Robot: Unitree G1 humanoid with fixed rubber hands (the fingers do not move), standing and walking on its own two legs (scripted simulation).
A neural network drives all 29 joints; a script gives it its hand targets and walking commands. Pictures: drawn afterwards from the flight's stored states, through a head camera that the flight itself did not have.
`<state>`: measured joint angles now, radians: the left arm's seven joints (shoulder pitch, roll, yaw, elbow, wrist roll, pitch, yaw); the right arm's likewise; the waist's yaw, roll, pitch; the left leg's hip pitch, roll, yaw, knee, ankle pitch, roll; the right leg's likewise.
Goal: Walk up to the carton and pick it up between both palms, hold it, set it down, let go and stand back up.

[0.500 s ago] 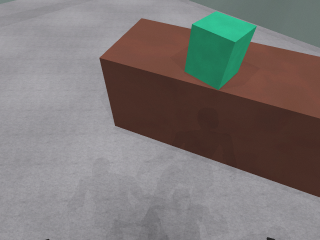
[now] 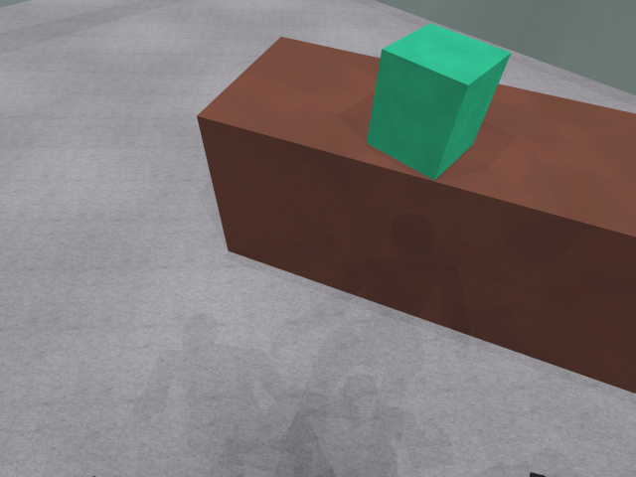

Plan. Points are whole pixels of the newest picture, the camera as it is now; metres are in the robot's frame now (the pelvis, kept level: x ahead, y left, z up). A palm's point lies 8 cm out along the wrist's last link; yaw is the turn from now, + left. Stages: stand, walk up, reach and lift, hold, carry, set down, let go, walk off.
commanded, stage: stand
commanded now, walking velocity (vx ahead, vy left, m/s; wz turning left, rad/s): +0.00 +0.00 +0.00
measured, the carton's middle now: (432, 102) +0.90 -0.30 -0.04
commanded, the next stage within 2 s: walk up in 0.14 s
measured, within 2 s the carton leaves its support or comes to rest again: neither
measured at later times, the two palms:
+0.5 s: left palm out of the picture +0.09 +0.30 -0.11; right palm out of the picture +0.05 -0.34 -0.10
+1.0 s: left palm (162, 364) +0.28 +0.23 -0.10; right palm (611, 389) +0.23 -0.42 -0.07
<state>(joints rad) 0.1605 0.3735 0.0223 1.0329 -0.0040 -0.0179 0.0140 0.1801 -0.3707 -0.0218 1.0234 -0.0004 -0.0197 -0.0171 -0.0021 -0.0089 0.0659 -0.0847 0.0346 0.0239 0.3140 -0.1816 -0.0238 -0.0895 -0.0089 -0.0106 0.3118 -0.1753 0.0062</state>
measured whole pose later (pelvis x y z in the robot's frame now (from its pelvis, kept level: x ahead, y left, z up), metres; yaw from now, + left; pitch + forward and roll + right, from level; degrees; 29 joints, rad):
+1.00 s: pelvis +0.17 -0.08 -0.02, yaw -15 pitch -3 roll -2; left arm 0.44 0.45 0.06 0.65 0.02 -0.04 -0.01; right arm 0.29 -0.44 -0.08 0.56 -0.02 0.00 0.07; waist 0.06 0.02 0.09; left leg -0.50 0.11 0.02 0.79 -0.30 0.01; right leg -0.13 -0.02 0.02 0.52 -0.33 0.01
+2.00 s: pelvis +0.51 -0.13 -0.04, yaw -23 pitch -5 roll +1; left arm 0.27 0.47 0.05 0.61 -0.01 0.03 -0.02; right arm 0.26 -0.45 -0.03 0.60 0.01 0.02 -0.02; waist 0.05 -0.05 0.16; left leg -0.37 0.02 0.02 0.66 -0.20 -0.01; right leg -0.27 -0.07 0.00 0.77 -0.41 0.02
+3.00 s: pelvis +0.53 -0.14 -0.01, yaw -23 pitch -3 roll -1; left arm 0.12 0.44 0.03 1.02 -0.02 0.00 -0.01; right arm 0.08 -0.42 -0.02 0.96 0.03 0.01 0.00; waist 0.01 -0.02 0.11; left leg -0.27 0.05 -0.03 0.43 -0.11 -0.04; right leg -0.05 -0.06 -0.05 0.40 -0.29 0.06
